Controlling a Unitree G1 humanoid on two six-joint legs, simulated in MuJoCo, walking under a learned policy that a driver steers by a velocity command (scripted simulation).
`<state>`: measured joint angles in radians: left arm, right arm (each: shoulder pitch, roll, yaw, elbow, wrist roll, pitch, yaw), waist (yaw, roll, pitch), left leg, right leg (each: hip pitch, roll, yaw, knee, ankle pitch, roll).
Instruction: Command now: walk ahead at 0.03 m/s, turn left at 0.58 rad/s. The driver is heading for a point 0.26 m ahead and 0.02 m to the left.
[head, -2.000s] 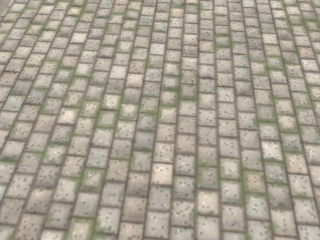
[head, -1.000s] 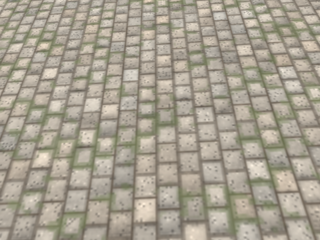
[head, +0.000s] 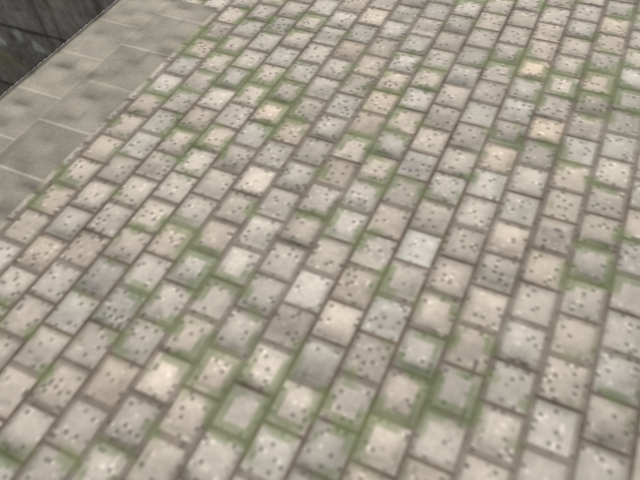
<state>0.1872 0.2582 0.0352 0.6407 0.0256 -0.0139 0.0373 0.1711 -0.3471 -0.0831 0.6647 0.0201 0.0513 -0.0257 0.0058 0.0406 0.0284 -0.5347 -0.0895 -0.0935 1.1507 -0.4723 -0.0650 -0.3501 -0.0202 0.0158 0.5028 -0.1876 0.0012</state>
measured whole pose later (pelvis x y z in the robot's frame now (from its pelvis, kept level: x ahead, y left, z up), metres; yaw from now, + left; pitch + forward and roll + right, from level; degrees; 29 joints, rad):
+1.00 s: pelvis -0.01 +0.01 +0.01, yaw -5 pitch +2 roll +2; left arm 0.20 0.31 0.07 0.67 -0.01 0.02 0.03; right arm 0.09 -0.31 -0.10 0.73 0.00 0.03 -0.04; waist 0.01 0.02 0.06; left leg -0.46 -0.02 -0.08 0.91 -0.38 -0.10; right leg -0.25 0.04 0.10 0.44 -0.22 -0.05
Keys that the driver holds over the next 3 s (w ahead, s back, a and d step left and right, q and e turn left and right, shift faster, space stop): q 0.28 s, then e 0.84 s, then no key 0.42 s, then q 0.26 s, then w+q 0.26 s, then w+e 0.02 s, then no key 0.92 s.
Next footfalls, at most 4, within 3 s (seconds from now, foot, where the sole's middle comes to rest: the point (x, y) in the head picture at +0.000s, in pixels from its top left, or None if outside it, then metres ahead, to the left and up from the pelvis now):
0.28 left None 0.02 0.14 -0.77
0.72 right None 0.02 -0.08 -0.77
1.18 left None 0.06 0.15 -0.77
1.50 right None -0.04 -0.10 -0.77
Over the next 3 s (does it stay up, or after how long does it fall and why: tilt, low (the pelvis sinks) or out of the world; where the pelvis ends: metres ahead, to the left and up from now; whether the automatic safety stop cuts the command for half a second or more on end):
stays up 0.24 0.11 0.00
